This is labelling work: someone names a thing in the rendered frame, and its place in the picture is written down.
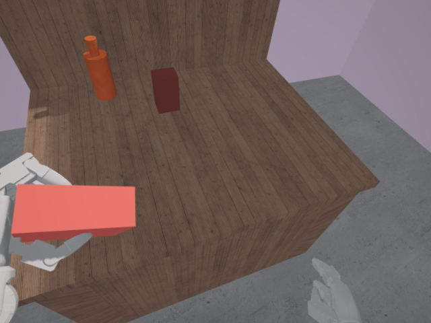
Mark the left robot forearm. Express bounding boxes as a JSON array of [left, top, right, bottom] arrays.
[[0, 266, 18, 323]]

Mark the left robot hand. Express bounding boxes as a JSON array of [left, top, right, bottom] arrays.
[[0, 153, 93, 271]]

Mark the table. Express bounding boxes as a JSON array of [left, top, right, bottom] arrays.
[[0, 0, 380, 323]]

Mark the sponge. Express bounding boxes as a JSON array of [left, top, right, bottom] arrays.
[[11, 184, 135, 242]]

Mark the right robot hand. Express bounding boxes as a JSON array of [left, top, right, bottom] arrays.
[[308, 258, 362, 323]]

